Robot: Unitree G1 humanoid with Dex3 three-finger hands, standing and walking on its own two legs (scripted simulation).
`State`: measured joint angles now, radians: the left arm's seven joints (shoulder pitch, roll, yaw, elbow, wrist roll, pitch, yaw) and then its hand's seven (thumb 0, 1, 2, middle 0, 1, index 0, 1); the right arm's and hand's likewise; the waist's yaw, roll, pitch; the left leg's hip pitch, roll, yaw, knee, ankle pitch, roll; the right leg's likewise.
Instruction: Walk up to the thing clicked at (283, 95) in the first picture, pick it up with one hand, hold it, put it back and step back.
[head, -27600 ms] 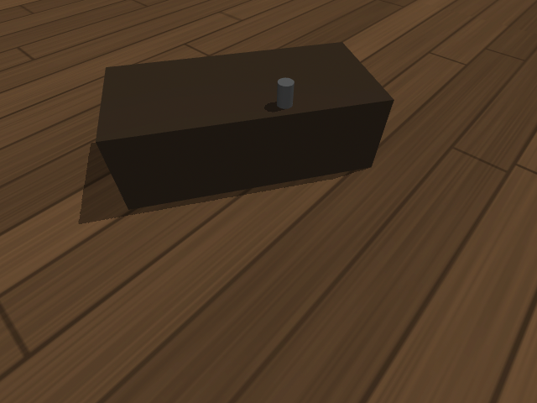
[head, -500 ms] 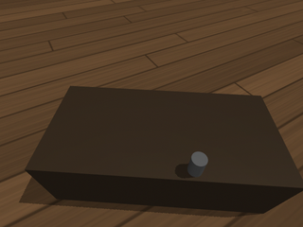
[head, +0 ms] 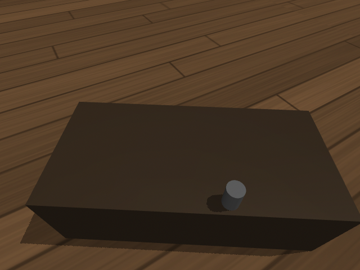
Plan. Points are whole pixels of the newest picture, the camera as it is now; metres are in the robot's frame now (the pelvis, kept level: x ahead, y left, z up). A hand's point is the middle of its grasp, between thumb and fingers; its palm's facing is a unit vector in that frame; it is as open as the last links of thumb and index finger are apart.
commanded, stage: stand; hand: right
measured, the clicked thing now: (233, 195) +0.43 -0.20 -0.31
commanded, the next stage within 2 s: step back in 0.52 s
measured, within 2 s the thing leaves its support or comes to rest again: neither
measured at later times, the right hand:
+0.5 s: hand out of the picture +0.06 -0.25 -0.16, palm faces -0.01 +0.94 -0.34, open 7.4 cm
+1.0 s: hand out of the picture -0.06 -0.23 -0.15, palm faces +0.00 +0.90 -0.44, open 7.4 cm
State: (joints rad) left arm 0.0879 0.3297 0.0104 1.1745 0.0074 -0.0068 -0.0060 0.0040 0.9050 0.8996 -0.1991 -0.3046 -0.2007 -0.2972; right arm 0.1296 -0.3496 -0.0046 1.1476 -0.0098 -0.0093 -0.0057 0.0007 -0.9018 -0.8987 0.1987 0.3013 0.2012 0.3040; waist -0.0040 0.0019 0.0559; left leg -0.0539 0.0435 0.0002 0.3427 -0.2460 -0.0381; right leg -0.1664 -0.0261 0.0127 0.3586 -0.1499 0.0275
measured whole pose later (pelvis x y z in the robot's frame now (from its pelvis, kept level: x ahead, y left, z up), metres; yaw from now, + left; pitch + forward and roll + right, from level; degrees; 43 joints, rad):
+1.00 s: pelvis -0.08 +0.05 -0.02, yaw -2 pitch -1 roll -2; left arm 0.04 0.40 0.07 0.90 0.02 0.07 0.03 0.00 0.91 0.90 -0.20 -0.30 -0.20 -0.30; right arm 0.19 -0.35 -0.05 0.97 -0.04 0.04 0.00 0.00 -0.90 -0.90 0.20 0.30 0.20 0.30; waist -0.03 -0.06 0.17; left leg -0.27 0.00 0.00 0.62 -0.34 0.04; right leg -0.54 0.16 0.17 1.15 -0.49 -0.01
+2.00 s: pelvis -0.35 +0.01 -0.03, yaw -7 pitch -3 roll -2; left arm 0.19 0.38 0.09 0.87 0.03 0.06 -0.01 0.01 0.91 0.90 -0.20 -0.30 -0.20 -0.30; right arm 0.09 -0.42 -0.06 0.78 -0.02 0.04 -0.01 0.00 -0.90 -0.90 0.20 0.30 0.20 0.30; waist 0.02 0.04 0.20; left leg -0.45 0.11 -0.03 0.69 -0.19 -0.02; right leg -0.22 0.05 0.05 0.66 -0.40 0.01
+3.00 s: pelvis -0.66 -0.01 -0.02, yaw +1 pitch -2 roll +0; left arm 0.22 0.38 0.08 0.91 0.05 -0.01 -0.01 0.01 0.90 0.90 -0.20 -0.31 -0.21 -0.30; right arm 0.25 -0.40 -0.05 0.96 -0.03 0.05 0.02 0.00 -0.90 -0.90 0.20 0.30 0.20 0.30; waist 0.03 0.05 0.07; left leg -0.30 -0.01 -0.07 0.76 -0.49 -0.02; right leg -0.28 -0.03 -0.05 0.65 -0.33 -0.02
